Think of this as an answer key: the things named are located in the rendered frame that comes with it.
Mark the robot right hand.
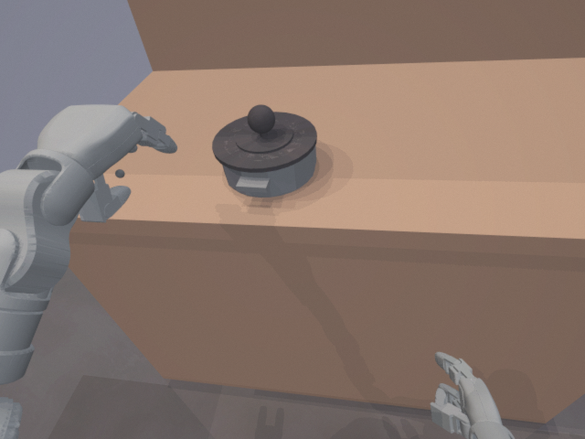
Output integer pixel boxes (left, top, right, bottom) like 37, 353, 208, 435
431, 352, 503, 439

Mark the robot right forearm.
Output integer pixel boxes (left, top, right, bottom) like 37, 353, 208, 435
469, 421, 515, 439

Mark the knob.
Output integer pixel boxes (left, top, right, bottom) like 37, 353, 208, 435
248, 104, 275, 134

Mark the robot left upper arm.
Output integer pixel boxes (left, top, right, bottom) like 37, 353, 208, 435
0, 397, 23, 439

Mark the robot left forearm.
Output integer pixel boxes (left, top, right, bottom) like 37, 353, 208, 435
0, 149, 95, 385

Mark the pot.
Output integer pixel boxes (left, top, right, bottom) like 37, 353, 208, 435
223, 147, 316, 198

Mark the robot left hand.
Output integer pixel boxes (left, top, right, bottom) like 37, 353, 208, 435
37, 104, 177, 223

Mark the lid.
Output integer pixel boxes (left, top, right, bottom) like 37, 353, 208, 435
212, 112, 317, 173

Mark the table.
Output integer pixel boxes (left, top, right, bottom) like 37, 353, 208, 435
68, 0, 585, 423

